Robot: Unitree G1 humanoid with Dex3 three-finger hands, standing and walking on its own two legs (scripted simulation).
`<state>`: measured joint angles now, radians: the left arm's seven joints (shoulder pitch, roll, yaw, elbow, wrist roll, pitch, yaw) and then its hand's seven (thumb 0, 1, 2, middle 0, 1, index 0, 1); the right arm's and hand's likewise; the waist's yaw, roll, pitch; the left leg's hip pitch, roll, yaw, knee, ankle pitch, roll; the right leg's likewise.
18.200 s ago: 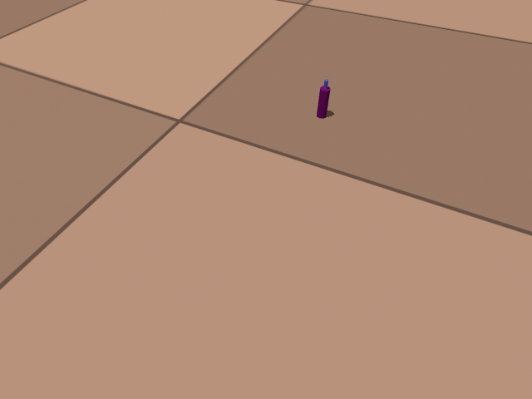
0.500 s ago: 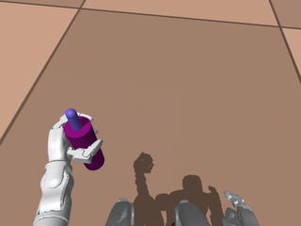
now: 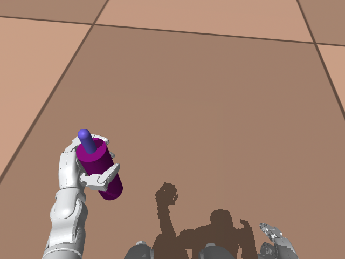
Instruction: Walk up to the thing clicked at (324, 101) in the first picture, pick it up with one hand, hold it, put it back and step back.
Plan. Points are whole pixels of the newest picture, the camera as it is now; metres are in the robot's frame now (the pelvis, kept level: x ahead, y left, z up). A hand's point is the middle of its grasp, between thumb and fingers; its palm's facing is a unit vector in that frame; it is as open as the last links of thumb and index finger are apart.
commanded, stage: lift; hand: left
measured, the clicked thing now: (99, 166) +0.33 +0.18 +0.01
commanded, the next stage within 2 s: hold in 0.08 s
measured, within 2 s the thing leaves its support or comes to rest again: neither
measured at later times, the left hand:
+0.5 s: hand (99, 159) +0.33 +0.17 +0.05, palm faces +0.10 -0.99 +0.00, open 8.7 cm
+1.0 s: hand (100, 161) +0.32 +0.16 +0.06, palm faces +0.10 -1.00 +0.00, open 8.7 cm
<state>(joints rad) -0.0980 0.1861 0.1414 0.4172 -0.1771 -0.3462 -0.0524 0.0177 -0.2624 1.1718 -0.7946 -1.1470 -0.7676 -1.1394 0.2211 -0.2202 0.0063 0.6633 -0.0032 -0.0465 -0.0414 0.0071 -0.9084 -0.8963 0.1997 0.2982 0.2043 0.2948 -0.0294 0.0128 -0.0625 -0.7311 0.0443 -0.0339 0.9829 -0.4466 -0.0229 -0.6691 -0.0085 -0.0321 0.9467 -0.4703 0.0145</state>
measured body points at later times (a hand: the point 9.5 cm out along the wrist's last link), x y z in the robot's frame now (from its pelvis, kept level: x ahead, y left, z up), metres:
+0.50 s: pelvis +0.01 +0.00 +0.01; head +0.06 +0.01 +0.46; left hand +0.32 +0.22 +0.05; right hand +0.13 -0.24 -0.10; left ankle +0.02 +0.13 -0.68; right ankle +0.00 -0.13 -0.68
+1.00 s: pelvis -0.01 +0.00 +0.02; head +0.03 +0.01 +0.47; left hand +0.31 +0.22 +0.06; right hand +0.12 -0.24 -0.09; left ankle +0.02 +0.13 -0.68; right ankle +0.00 -0.13 -0.68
